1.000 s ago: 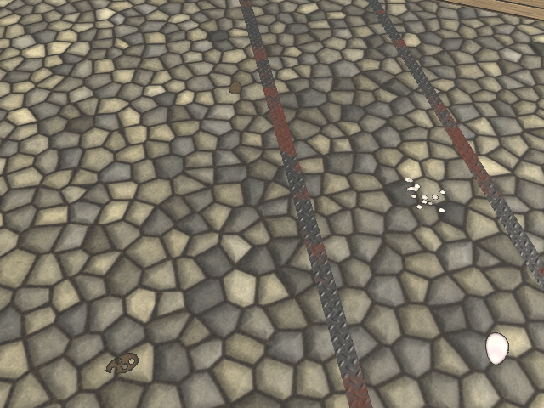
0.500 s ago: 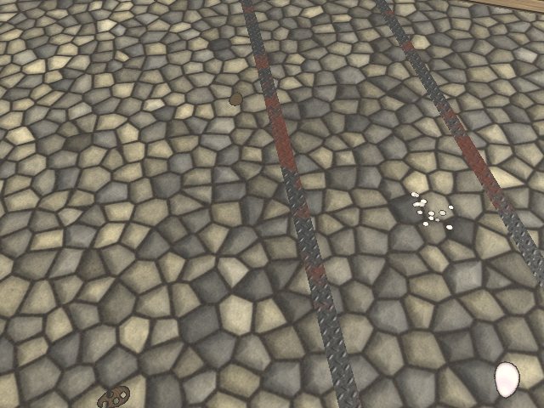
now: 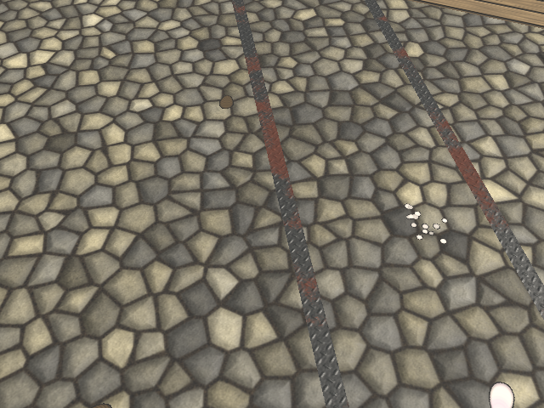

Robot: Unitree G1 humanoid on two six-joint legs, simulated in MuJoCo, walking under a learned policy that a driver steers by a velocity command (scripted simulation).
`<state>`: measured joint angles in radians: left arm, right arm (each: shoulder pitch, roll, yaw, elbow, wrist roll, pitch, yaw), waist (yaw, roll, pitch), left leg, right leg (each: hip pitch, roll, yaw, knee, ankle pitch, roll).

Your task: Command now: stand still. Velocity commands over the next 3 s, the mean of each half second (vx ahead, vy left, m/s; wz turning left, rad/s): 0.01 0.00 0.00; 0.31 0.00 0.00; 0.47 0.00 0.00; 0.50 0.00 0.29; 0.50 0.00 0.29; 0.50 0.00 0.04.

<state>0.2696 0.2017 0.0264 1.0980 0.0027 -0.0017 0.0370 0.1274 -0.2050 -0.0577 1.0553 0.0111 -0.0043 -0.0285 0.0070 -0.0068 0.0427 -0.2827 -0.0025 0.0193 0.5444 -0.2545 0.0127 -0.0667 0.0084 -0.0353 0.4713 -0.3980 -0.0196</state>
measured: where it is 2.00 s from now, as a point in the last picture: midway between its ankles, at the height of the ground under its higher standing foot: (266, 338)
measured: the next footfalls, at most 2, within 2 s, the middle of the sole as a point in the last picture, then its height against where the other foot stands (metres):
right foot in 1.32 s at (318, 406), level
left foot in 1.88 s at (219, 296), level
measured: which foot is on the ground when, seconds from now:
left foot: down 0.00-1.00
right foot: down 0.00-0.80, up 0.82-1.00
